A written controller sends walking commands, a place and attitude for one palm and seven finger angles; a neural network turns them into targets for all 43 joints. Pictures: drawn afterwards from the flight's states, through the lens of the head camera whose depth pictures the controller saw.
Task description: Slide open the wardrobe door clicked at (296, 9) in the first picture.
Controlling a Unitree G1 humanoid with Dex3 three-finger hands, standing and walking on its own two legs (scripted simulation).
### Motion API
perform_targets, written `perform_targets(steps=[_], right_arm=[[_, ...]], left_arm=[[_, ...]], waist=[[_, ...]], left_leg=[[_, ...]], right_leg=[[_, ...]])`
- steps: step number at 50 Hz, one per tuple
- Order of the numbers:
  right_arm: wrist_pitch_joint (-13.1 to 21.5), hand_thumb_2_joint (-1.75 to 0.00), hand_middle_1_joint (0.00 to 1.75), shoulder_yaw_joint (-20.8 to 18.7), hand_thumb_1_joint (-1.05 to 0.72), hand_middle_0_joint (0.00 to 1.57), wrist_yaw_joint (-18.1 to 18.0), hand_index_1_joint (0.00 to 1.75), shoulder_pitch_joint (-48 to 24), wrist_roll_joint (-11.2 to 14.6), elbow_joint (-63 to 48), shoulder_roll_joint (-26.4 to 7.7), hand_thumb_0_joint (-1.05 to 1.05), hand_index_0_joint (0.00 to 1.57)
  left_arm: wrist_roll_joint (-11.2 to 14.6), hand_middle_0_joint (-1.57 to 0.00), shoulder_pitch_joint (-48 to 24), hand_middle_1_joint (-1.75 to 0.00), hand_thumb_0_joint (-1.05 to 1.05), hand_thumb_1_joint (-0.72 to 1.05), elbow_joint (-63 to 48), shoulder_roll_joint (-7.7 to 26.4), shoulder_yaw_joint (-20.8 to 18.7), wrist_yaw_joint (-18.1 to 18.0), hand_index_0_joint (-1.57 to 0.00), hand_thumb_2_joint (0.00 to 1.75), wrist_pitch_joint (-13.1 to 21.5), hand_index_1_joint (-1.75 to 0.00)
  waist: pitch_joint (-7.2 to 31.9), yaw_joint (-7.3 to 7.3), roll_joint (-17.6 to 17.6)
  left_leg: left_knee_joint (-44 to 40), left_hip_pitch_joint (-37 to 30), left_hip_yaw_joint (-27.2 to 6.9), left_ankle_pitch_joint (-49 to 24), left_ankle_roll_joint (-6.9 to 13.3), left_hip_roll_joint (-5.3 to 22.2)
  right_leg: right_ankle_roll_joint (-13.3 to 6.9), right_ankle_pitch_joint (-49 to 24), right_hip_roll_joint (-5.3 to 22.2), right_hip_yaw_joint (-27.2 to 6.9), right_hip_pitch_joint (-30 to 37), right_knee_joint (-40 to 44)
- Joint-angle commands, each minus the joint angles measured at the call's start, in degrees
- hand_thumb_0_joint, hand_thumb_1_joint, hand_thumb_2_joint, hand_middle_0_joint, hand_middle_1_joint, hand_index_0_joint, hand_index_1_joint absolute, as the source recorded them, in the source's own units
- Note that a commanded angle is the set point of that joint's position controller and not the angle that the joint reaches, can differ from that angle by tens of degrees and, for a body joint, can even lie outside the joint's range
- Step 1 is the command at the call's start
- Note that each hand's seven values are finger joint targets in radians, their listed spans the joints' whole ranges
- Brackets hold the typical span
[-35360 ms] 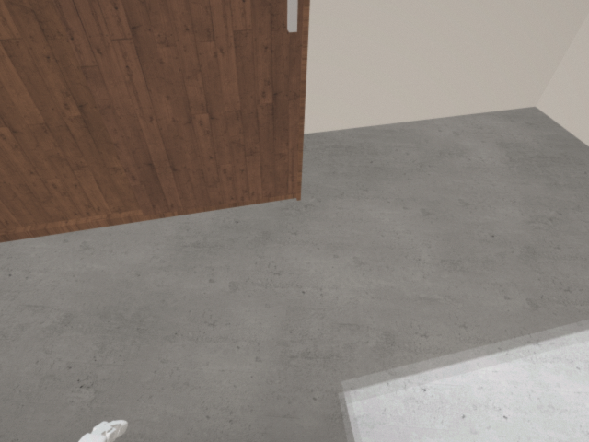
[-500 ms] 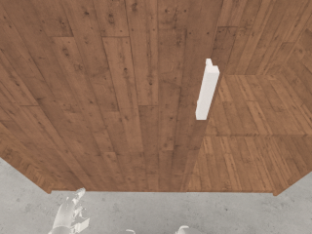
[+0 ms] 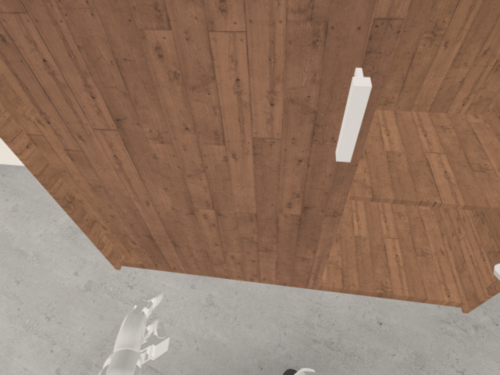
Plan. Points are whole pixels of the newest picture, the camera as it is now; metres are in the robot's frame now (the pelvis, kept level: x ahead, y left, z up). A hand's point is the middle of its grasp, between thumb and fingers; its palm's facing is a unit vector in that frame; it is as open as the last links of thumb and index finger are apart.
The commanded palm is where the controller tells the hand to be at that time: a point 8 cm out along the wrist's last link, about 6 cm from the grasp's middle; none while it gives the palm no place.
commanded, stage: stop stepping back and stand still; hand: right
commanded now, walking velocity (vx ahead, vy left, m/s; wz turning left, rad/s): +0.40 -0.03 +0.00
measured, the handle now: (350, 116) +0.52 -0.15 +0.14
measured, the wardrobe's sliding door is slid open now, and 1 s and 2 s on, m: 0.55 0.55 0.55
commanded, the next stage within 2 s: let the arm hang, fingers relaxed in 0.96 s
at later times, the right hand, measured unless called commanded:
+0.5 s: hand out of the picture +0.17 -0.32 +0.16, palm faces +0.46 +0.80 -0.37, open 7.5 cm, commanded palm +0.09 -0.35 +0.19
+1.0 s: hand out of the picture +0.20 -0.32 +0.16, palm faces +0.44 +0.79 -0.42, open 7.5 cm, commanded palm +0.13 -0.35 +0.19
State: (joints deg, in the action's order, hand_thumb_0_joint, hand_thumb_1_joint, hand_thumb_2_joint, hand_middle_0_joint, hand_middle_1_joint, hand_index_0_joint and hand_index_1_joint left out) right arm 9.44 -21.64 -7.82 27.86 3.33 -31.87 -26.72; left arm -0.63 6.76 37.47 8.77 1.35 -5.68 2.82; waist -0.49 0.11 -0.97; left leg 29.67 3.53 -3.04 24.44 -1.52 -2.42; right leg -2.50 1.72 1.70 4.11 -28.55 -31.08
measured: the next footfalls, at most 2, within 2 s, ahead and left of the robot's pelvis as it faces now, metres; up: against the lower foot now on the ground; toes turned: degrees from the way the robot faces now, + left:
right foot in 0.36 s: +0.03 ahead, -0.17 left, +0.00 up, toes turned -5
left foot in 0.60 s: +0.04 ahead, +0.05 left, +0.00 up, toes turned +2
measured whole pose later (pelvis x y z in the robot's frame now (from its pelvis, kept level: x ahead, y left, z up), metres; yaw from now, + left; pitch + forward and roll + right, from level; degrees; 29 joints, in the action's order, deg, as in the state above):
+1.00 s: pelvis -0.01 -0.05 +0.01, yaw -1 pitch +0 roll +1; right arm 7.0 -21.8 -10.2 28.7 2.4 -29.7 -22.4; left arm -0.7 9.4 34.5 13.3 -0.1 -6.1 7.6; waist -3.8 1.3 -1.8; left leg 28.0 14.0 4.4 14.2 1.7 -0.8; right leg 0.2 16.0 2.0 2.7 -13.8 -29.8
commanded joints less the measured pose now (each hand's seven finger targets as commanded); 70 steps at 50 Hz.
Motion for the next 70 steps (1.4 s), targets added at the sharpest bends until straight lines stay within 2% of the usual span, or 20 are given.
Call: perform_targets(steps=[1,3,5,6,7,8,12,16,18,22,28,31,35,38,40,52,53,58,61,70], right_arm=[[1.1,-0.90,0.30,-11.8,-0.90,0.20,-0.9,0.30,5.8,1.9,-8.9,-10.3,0.00,0.20],[-0.1,-0.90,0.30,-12.1,-0.90,0.20,-2.0,0.30,5.0,1.8,-9.9,-10.6,0.00,0.20],[0.0,-0.90,0.30,-12.3,-0.90,0.20,-2.2,0.30,5.2,1.4,-7.0,-10.4,0.00,0.20],[0.2,-0.90,0.30,-11.6,-0.90,0.20,-2.0,0.30,7.0,1.0,-6.4,-10.6,0.00,0.20],[0.6,-0.90,0.30,-11.8,-0.90,0.20,-2.3,0.30,6.1,1.1,-9.8,-11.6,0.00,0.20],[1.4,-0.90,0.30,-9.9,-0.90,0.20,-2.3,0.30,2.0,1.0,-12.5,-10.3,0.00,0.20],[1.4,-0.90,0.30,-6.6,-0.90,0.20,-2.8,0.30,-7.7,-0.2,-7.1,-8.0,0.00,0.20],[1.0,-0.90,0.30,-2.7,-0.90,0.20,-4.3,0.30,-14.4,-1.7,-0.8,-4.1,0.00,0.20],[1.7,-0.90,0.30,-2.4,-0.90,0.20,-4.3,0.30,-12.0,-1.4,-5.9,-3.6,0.00,0.20],[4.1,-0.90,0.30,-10.1,-0.90,0.20,-3.5,0.30,-9.4,-1.4,-20.2,-12.5,0.00,0.20],[2.5,-0.90,0.30,-11.7,-0.90,0.20,-3.3,0.30,6.6,-0.3,-11.2,-9.1,0.00,0.20],[2.0,-0.90,0.30,-13.4,-0.90,0.20,-3.4,0.30,3.7,0.5,-7.0,-10.7,0.00,0.20],[1.7,-0.90,0.30,-11.7,-0.90,0.20,-3.4,0.30,3.2,0.3,-1.5,-7.3,0.00,0.20],[2.1,-0.90,0.30,-9.0,-0.90,0.20,-3.1,0.30,2.1,0.1,-1.9,-5.3,0.00,0.20],[2.2,-0.90,0.30,-7.7,-0.90,0.20,-3.1,0.30,0.5,-0.2,-7.6,-5.5,0.00,0.20],[1.9,-0.90,0.30,-10.1,-0.90,0.20,-4.1,0.30,4.8,-0.5,-9.3,-7.2,0.00,0.20],[-5.7,-0.90,0.30,16.8,-0.90,0.20,3.9,0.30,-1.1,-4.7,38.8,6.3,0.00,0.20],[-9.3,-0.90,0.30,17.5,-0.90,0.20,7.1,0.30,-9.8,-4.8,49.6,5.4,0.00,0.20],[-9.8,-0.90,0.30,18.4,-0.90,0.20,6.8,0.30,-13.6,-5.5,59.1,4.8,0.00,0.20],[-10.5,-0.90,0.30,18.7,-0.90,0.20,6.2,0.30,-14.1,-4.9,78.3,7.6,0.00,0.20]], left_arm=[[0.6,-0.20,-3.9,-0.30,0.00,0.90,-12.1,10.6,-4.0,-0.3,-0.20,0.90,3.1,-0.30],[-0.8,-0.20,-5.0,-0.30,0.00,0.90,-11.9,10.4,-3.0,-0.3,-0.20,0.90,3.0,-0.30],[-1.4,-0.20,-4.0,-0.30,0.00,0.90,-11.2,10.7,-3.6,-0.6,-0.20,0.90,2.1,-0.30],[-0.7,-0.20,-2.9,-0.30,0.00,0.90,-11.0,10.1,-3.9,-0.4,-0.20,0.90,1.4,-0.30],[-0.2,-0.20,-1.7,-0.30,0.00,0.90,-10.9,10.9,-5.0,0.0,-0.20,0.90,1.2,-0.30],[-0.3,-0.20,-0.2,-0.30,0.00,0.90,-9.1,10.9,-4.8,0.1,-0.20,0.90,1.1,-0.30],[1.0,-0.20,1.3,-0.30,0.00,0.90,-9.0,10.7,-4.1,0.0,-0.20,0.90,3.1,-0.30],[0.4,-0.20,2.8,-0.30,0.00,0.90,-6.9,11.5,-5.1,-2.2,-0.20,0.90,6.5,-0.30],[0.7,-0.20,2.1,-0.30,0.00,0.90,-9.0,13.6,-4.7,-2.2,-0.20,0.90,7.1,-0.30],[-0.4,-0.20,2.7,-0.30,0.00,0.90,-8.4,9.8,-3.8,0.0,-0.20,0.90,9.1,-0.30],[0.0,-0.20,1.6,-0.30,0.00,0.90,-9.4,9.4,-3.3,1.5,-0.20,0.90,7.9,-0.30],[0.7,-0.20,1.6,-0.30,0.00,0.90,-10.0,8.3,-3.7,1.2,-0.20,0.90,6.4,-0.30],[0.9,-0.20,1.4,-0.30,0.00,0.90,-7.7,8.0,-3.5,1.2,-0.20,0.90,5.8,-0.30],[0.4,-0.20,0.3,-0.30,0.00,0.90,-7.9,9.0,-3.0,0.2,-0.20,0.90,6.0,-0.30],[0.4,-0.20,-1.7,-0.30,0.00,0.90,-9.8,10.5,-3.5,-0.5,-0.20,0.90,6.5,-0.30],[0.1,-0.20,0.3,-0.30,0.00,0.90,-11.3,10.6,-4.4,-0.7,-0.20,0.90,7.0,-0.30],[0.6,-0.20,-2.3,-0.30,0.00,0.90,3.3,16.8,-6.2,5.4,-0.20,0.90,7.9,-0.30],[0.2,-0.20,0.2,-0.30,0.00,0.90,2.0,14.5,-4.2,5.9,-0.20,0.90,0.0,-0.30],[-0.6,-0.20,0.7,-0.30,0.00,0.90,3.4,13.3,-3.5,5.5,-0.20,0.90,-1.9,-0.30],[-1.8,-0.20,5.4,-0.30,0.00,0.90,12.7,9.6,-3.1,4.6,-0.20,0.90,-4.0,-0.30]], waist=[[13.1,1.19,14.3],[3.9,1.64,17.2],[1.8,1.40,16.0],[1.8,1.30,1.8],[1.0,1.16,-9.8],[-2.0,-0.49,-7.9],[0.3,-2.25,-7.1],[3.0,-1.41,3.2],[1.1,-1.30,23.5],[2.6,-0.57,13.0],[5.6,0.37,11.5],[6.1,-0.54,-13.7],[6.6,-1.33,-8.6],[6.7,-1.44,-1.4],[4.9,0.89,6.7],[12.3,0.57,7.8],[8.0,-2.34,4.3],[4.7,-0.66,-5.7],[4.0,-0.38,-14.7],[1.3,-0.30,11.4]], left_leg=[[9.6,13.8,3.4,4.5,0.6,-2.0],[7.3,2.2,6.9,8.8,3.9,-3.9],[-2.2,-3.5,8.3,6.6,6.1,-3.2],[-15.5,9.4,-1.6,12.9,8.8,5.9],[-27.8,28.0,-25.8,22.5,13.4,22.2],[-27.0,29.2,-25.1,15.1,14.5,25.0],[-17.8,19.1,-6.9,4.3,9.4,16.8],[-4.7,18.5,-2.5,5.1,8.0,11.5],[15.4,30.2,6.1,5.8,2.6,1.6],[26.4,28.6,2.7,1.2,1.4,4.7],[-1.6,2.4,8.7,-6.7,2.5,1.3],[-13.3,0.3,-22.9,-16.5,12.9,20.9],[-6.3,4.0,-9.6,-34.5,11.4,18.4],[-0.2,7.1,-0.5,-29.0,5.1,11.5],[0.4,10.3,2.5,-15.1,1.1,5.3],[-3.9,0.2,0.3,-36.3,2.8,6.7],[3.7,9.2,2.9,-45.7,3.2,11.7],[5.7,13.4,4.3,-15.5,2.7,6.8],[0.3,12.6,0.1,-19.3,4.1,10.3],[-5.2,11.2,1.1,-2.4,4.5,8.0]], right_leg=[[-2.3,-1.3,8.8,-15.0,24.0,14.2],[2.7,38.2,7.9,-17.7,0.3,28.6],[7.7,40.4,2.5,-9.1,-7.6,21.4],[6.7,30.0,-4.0,-0.6,-0.2,-2.4],[5.7,22.5,-6.8,-3.7,5.2,-29.0],[5.3,18.9,-4.4,-6.7,-1.9,-38.4],[3.1,16.0,3.6,-5.7,0.9,-22.1],[0.5,20.8,0.0,0.4,20.7,2.2],[-4.9,27.7,14.9,-23.6,26.0,15.0],[-7.2,4.7,17.1,-26.3,21.1,16.2],[-1.0,9.9,10.4,-5.8,7.6,4.3],[2.6,27.3,-0.3,-1.0,-4.2,-21.8],[2.9,23.5,2.7,-4.1,4.7,-14.6],[2.5,3.7,1.4,-3.3,16.2,3.2],[-0.4,-1.7,8.5,-12.1,16.0,9.1],[2.7,-12.0,3.7,-5.6,18.2,3.4],[2.5,-18.8,4.9,-4.3,15.9,-6.3],[-2.0,-1.6,8.3,-11.2,6.6,1.6],[-0.7,4.2,3.6,-9.5,7.0,-1.4],[-0.7,18.9,3.6,-9.7,7.4,6.9]])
